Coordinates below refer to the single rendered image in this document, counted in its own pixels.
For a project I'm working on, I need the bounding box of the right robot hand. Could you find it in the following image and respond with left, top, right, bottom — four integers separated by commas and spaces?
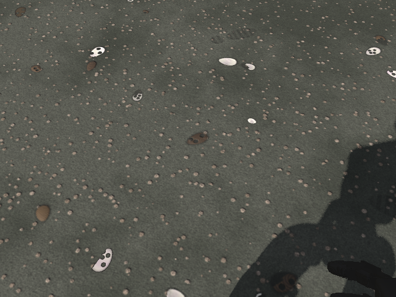
327, 260, 396, 297

